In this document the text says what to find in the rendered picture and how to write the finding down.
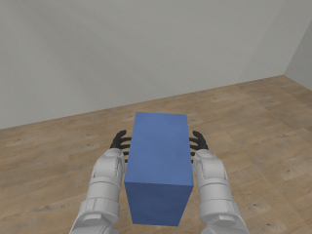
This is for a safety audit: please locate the right robot forearm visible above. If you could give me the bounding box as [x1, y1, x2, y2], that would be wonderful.
[192, 149, 251, 234]

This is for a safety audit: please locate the right robot hand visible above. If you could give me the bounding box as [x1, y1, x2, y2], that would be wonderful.
[189, 131, 209, 164]

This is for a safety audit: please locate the carton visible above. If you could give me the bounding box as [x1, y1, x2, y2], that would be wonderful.
[124, 112, 194, 227]

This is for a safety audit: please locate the robot left upper arm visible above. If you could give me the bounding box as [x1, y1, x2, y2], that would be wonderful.
[70, 224, 119, 234]

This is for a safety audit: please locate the left robot hand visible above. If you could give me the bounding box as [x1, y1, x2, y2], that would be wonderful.
[110, 130, 132, 163]

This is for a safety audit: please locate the robot right upper arm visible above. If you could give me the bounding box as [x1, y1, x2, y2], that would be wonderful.
[201, 224, 248, 234]

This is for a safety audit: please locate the left robot forearm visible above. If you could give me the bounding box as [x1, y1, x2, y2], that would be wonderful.
[69, 148, 126, 234]

